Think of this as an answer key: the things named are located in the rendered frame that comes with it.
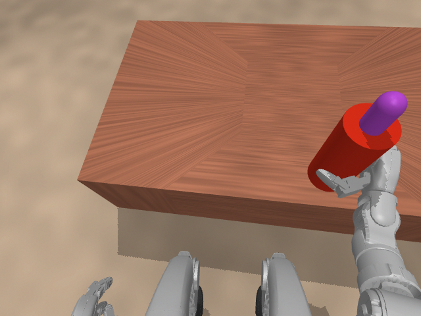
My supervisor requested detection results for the right robot arm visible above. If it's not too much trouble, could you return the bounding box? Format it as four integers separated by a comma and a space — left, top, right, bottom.
351, 190, 421, 316

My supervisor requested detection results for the left robot hand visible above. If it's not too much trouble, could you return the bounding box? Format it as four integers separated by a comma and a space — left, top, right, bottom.
71, 277, 114, 316

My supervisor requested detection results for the bottle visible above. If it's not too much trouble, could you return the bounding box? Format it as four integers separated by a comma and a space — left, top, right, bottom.
307, 91, 408, 192

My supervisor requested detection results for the right robot hand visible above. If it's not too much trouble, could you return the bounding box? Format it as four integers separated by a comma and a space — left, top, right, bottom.
316, 145, 401, 198

